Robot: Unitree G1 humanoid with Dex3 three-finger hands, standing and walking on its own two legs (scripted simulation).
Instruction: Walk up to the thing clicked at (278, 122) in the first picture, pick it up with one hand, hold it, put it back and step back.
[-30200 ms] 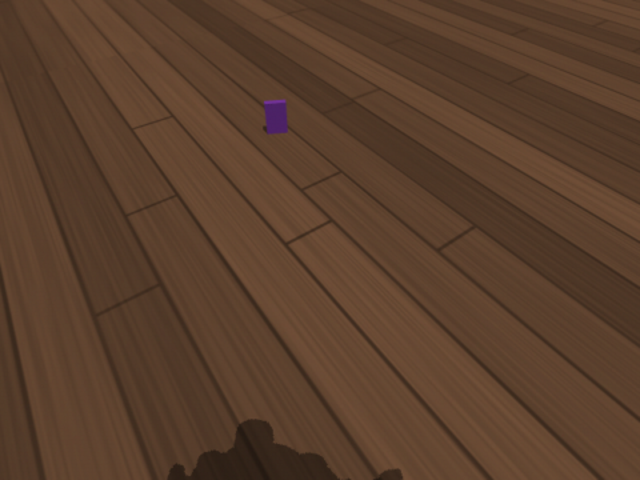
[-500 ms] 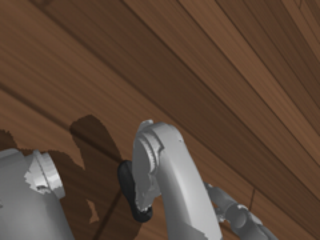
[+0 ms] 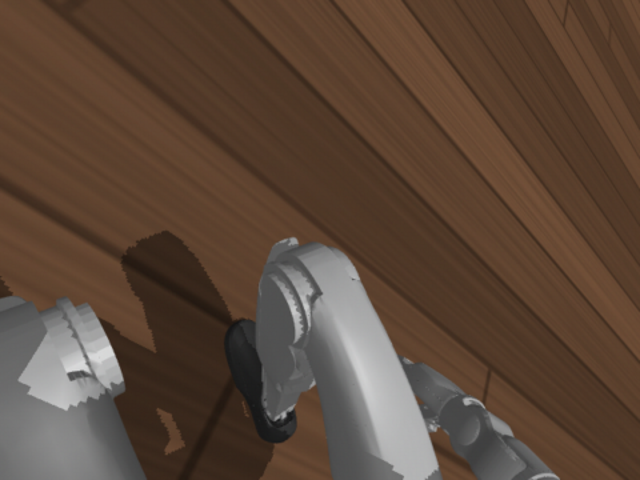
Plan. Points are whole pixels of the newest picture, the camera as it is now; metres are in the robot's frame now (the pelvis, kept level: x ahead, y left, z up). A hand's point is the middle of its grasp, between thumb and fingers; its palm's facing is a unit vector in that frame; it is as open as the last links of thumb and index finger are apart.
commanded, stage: loosen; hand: left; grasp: from the side
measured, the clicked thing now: out of the picture +0.47 +0.34 -0.20
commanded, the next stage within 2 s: open in 0.20 s
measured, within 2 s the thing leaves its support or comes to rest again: rests again in 0.98 s
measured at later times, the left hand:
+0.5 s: hand out of the picture +0.46 +0.37 -0.16, palm faces +0.56 -0.83 +0.00, open 12.0 cm
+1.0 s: hand out of the picture +0.46 +0.43 -0.10, palm faces +0.62 -0.78 +0.00, open 17.5 cm
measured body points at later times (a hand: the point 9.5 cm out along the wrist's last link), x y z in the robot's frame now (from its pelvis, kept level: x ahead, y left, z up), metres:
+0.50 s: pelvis +0.00 +0.00 +0.00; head +0.24 +0.19 +0.32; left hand +0.42 +0.41 -0.15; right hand +0.16 -0.24 -0.04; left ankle +0.08 +0.13 -0.26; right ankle +0.13 -0.12 -0.26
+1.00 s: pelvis +0.00 +0.00 +0.01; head +0.24 +0.18 +0.33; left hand +0.42 +0.47 -0.09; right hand +0.15 -0.25 -0.04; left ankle +0.08 +0.13 -0.26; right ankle +0.13 -0.12 -0.26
